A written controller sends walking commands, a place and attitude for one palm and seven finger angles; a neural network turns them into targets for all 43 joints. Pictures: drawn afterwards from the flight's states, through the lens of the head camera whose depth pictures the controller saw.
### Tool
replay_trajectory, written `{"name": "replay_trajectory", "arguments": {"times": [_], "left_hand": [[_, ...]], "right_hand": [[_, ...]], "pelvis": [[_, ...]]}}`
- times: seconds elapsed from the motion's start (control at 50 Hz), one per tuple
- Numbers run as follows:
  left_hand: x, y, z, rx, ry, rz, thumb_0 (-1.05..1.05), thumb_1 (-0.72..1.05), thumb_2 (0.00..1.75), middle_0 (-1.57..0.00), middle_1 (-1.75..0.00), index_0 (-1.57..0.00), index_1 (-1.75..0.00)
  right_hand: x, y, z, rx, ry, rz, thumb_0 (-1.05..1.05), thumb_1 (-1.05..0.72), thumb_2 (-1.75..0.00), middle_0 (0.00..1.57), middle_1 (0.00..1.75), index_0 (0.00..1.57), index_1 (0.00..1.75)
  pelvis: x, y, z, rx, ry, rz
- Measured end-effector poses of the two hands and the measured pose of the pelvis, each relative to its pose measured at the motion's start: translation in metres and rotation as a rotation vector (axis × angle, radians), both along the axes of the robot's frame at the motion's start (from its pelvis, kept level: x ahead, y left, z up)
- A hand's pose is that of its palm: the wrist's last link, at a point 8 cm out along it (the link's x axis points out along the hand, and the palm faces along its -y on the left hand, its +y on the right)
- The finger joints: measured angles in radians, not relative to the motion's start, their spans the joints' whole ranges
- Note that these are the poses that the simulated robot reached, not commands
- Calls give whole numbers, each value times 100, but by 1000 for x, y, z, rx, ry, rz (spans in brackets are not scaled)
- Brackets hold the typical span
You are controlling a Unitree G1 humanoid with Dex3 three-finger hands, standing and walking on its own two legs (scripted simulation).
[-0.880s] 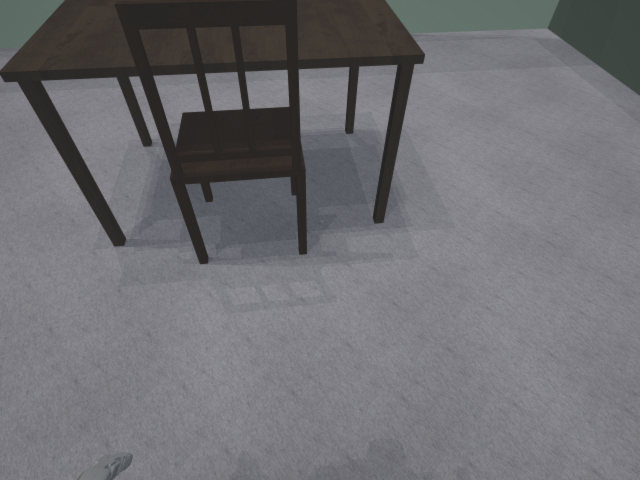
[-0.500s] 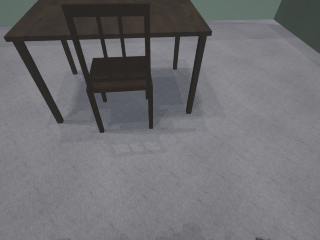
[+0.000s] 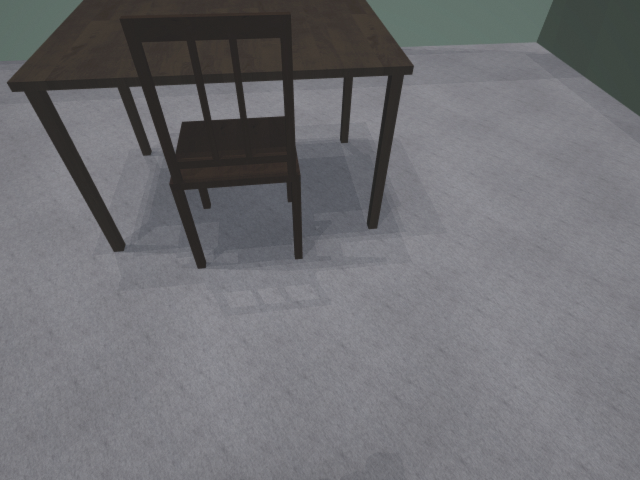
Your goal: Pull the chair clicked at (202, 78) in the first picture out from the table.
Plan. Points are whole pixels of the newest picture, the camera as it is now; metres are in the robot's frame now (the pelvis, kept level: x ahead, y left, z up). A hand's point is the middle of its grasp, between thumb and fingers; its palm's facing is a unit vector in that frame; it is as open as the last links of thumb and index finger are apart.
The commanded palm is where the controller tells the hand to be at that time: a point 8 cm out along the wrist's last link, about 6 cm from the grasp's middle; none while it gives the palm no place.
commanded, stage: stand and wait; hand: left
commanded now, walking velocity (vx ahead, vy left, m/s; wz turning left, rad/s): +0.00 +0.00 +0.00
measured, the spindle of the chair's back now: (204, 105) +1.07 +0.39 -0.07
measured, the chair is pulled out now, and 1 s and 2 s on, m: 0.00 0.00 0.00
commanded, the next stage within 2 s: look at it before walking up in 0.20 s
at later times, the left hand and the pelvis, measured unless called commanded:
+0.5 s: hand out of the picture +0.07 +0.24 -0.16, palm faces -0.03 -0.94 -0.33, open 7.4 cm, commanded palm none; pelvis +0.00 +0.00 +0.00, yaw +0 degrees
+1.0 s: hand out of the picture +0.06 +0.23 -0.16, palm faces -0.01 -0.95 -0.30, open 7.4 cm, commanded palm none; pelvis +0.01 +0.00 +0.00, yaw +1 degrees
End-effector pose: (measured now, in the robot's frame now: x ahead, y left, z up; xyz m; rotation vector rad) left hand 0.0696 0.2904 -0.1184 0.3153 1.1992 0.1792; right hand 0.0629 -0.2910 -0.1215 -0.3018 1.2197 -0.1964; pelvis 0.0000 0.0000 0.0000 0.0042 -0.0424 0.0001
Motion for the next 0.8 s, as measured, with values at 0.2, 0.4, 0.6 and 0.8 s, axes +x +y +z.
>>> {"name": "replay_trajectory", "arguments": {"times": [0.2, 0.4, 0.6, 0.8], "left_hand": [[-5, -3, -1, -5, 12, -4, 1, 90, 90, -20, -30, -21, -30], [-9, -4, -2, -6, 25, 7, 1, 90, 90, -20, -30, -21, -30], [-8, -4, 0, -1, 14, 11, 1, 90, 90, -20, -30, -21, -30], [-7, -5, 1, 1, 10, 7, 1, 90, 90, -20, -30, -21, -30]], "right_hand": [[-6, 1, -1, 6, 11, -2, 1, -91, -90, 20, 30, 20, 30], [-4, -1, -1, 4, 15, 2, 1, -91, -90, 20, 30, 20, 30], [8, -3, 2, 2, -14, 11, 1, -91, -90, 20, 30, 20, 30], [12, -4, 3, 1, -23, 18, 1, -91, -90, 20, 30, 20, 30]], "pelvis": [[-4, -1, 0, 1, 7, -1], [-2, -2, 1, 1, 8, 2], [-1, -4, 1, 0, 3, 3], [-1, -5, 2, -1, 3, 2]]}}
